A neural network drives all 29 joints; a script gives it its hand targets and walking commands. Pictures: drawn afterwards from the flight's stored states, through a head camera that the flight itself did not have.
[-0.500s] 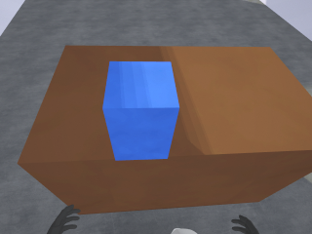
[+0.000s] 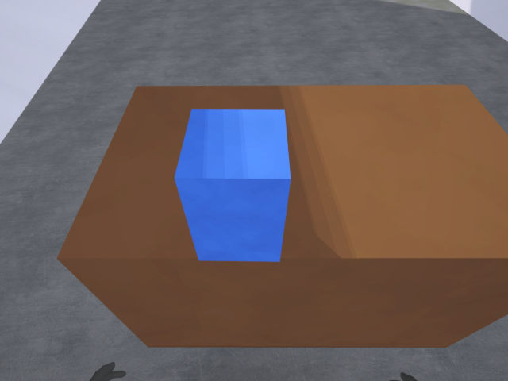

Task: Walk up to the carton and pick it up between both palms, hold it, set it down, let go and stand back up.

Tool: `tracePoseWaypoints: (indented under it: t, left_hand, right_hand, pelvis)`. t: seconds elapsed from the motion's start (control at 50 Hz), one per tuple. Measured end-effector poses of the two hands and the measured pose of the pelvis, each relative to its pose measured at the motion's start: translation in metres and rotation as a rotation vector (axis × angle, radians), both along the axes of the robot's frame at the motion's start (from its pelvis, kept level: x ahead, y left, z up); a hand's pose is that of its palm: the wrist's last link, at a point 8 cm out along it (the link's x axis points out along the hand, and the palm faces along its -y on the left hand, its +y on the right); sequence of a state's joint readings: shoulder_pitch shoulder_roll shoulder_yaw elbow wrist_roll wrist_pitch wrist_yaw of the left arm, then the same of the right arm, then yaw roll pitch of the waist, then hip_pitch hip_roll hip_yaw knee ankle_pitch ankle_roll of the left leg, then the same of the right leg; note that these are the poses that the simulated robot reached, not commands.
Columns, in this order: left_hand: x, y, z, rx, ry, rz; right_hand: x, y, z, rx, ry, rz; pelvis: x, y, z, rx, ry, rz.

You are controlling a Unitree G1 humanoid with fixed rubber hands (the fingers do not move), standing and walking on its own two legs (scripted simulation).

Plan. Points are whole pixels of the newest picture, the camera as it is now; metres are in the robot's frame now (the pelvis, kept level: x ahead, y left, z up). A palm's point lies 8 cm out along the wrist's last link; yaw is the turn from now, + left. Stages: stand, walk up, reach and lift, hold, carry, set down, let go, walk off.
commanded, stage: walk up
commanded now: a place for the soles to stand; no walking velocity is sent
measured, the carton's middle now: (238, 190) +0.42 +0.04 +0.04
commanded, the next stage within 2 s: reach and lift in 0.98 s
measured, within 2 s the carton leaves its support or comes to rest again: neither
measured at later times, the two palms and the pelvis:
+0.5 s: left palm out of the picture +0.12 +0.26 -0.10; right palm out of the picture +0.14 -0.26 -0.10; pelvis +0.02 -0.01 -0.01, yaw +5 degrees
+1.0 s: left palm out of the picture +0.09 +0.27 -0.11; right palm (425, 375) +0.15 -0.26 -0.10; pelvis +0.01 -0.02 -0.01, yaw +8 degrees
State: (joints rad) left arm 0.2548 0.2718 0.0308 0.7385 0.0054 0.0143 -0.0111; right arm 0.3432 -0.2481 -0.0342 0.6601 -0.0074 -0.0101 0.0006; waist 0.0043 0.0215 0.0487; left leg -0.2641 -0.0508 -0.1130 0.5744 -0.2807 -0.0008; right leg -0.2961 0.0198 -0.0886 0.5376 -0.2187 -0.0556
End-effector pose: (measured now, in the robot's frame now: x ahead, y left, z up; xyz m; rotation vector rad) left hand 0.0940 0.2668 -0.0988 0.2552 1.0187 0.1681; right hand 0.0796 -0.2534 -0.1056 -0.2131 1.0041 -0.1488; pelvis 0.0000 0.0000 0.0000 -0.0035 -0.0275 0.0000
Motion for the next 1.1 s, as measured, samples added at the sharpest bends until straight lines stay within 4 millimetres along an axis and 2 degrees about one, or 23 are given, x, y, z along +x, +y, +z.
tracePoseWaypoints:
  t: [0.14, 0.3, 0.46, 0.58, 0.74, 1.02, 1.06, 1.1]
  left_hand:
    - [0.015, -0.011, -0.003, -0.023, -0.033, 0.002]
    - [0.029, -0.014, -0.004, -0.03, -0.071, 0.016]
    - [0.027, -0.008, -0.003, -0.013, -0.076, 0.046]
    - [0.02, -0.004, -0.004, -0.003, -0.069, 0.069]
    - [0.01, -0.002, -0.006, -0.002, -0.061, 0.088]
    - [-0.005, 0.001, -0.01, -0.002, -0.052, 0.107]
    - [-0.002, 0.003, -0.01, 0.02, -0.025, 0.119]
    - [0.009, 0.003, -0.012, 0.039, 0.0, 0.112]
  right_hand:
    - [0.003, -0.005, 0.001, -0.016, 0.018, 0.011]
    - [0.029, -0.009, 0.007, -0.038, -0.02, 0.047]
    - [0.058, -0.008, 0.009, -0.042, -0.061, 0.096]
    - [0.072, -0.005, 0.008, -0.04, -0.078, 0.126]
    - [0.077, -0.005, 0.008, -0.046, -0.083, 0.15]
    - [0.072, -0.009, 0.01, -0.064, -0.072, 0.169]
    - [0.075, -0.012, 0.005, -0.07, -0.107, 0.165]
    - [0.081, -0.012, -0.002, -0.05, -0.146, 0.133]
  pelvis:
    - [0.006, -0.005, -0.001, -0.001, 0.002, 0.023]
    - [0.014, -0.009, -0.003, -0.004, 0.003, 0.051]
    - [0.019, -0.012, -0.006, -0.008, 0.0, 0.079]
    - [0.02, -0.014, -0.008, -0.009, -0.005, 0.096]
    - [0.018, -0.015, -0.01, -0.009, -0.012, 0.114]
    - [0.013, -0.016, -0.012, -0.009, -0.019, 0.135]
    - [0.011, -0.017, -0.014, -0.004, -0.007, 0.095]
    - [0.007, -0.018, -0.018, -0.003, -0.006, 0.048]
